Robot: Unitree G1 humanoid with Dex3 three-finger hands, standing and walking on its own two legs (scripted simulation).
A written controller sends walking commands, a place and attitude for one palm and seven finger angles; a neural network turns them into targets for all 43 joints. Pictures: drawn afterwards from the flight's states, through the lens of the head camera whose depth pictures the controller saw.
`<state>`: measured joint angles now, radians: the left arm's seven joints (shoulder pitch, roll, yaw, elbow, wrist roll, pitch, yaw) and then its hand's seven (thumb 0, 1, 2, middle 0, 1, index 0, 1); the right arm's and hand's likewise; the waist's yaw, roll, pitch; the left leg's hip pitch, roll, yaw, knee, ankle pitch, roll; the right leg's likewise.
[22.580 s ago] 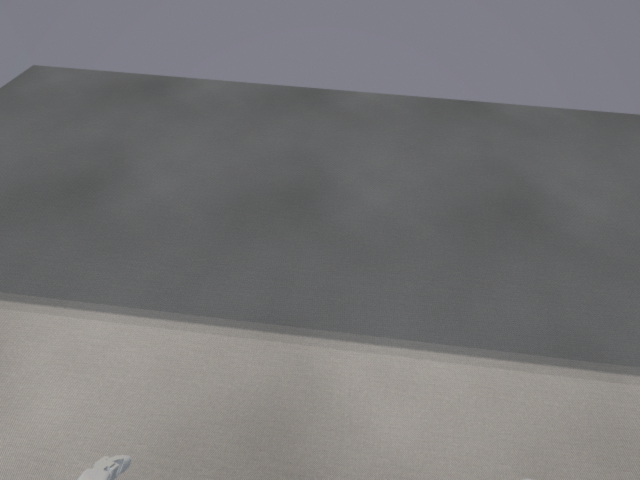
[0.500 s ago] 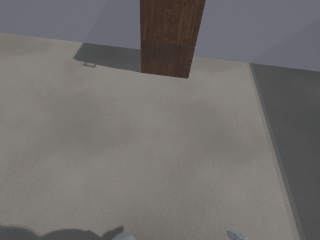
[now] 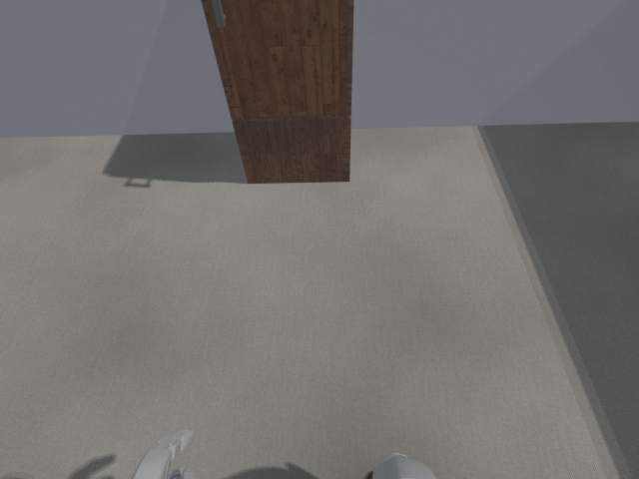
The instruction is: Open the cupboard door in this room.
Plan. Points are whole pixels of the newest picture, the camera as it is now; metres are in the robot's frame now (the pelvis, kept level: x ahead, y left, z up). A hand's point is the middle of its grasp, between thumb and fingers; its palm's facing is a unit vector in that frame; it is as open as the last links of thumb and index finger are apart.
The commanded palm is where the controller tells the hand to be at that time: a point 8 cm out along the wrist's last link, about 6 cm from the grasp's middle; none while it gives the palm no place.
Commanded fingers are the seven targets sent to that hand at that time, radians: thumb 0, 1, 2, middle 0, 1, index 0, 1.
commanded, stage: turn or walk to find it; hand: left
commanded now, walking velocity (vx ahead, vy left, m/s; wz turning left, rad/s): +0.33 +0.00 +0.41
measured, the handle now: out of the picture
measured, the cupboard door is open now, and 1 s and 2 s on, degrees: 0 0 0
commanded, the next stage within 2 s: stand and wait in 0.12 s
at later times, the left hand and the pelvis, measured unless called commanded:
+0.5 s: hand out of the picture +0.08 +0.17 -0.17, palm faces +0.18 -0.98 -0.11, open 7.4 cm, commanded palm none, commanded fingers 0.00 0.90 0.90 -0.20 -0.30 -0.20 -0.30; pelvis +0.15 +0.03 +0.02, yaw +5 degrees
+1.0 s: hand (201, 467) +0.16 +0.18 -0.15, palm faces +0.09 -0.98 -0.18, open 7.4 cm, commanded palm none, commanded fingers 0.00 0.90 0.90 -0.20 -0.30 -0.20 -0.30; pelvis +0.18 +0.02 +0.03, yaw +5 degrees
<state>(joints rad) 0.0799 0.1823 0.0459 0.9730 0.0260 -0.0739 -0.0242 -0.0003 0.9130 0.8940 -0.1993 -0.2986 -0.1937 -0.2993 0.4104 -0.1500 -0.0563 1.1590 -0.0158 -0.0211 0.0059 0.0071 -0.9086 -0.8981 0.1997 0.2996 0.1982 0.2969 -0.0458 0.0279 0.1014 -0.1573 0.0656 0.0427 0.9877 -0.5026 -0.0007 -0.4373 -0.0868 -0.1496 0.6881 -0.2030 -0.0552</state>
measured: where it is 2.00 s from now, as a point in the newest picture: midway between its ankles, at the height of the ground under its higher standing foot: outside the picture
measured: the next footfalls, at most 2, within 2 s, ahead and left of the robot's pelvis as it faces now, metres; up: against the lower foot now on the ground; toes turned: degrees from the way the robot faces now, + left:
left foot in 0.40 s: +0.23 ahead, +0.15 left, +0.00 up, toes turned +13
right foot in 0.68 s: +0.22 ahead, -0.11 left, +0.00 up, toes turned -2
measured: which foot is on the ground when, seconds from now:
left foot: up 0.00-0.38, down 0.40-1.00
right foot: down 0.00-0.42, up 0.44-0.66, down 0.68-1.00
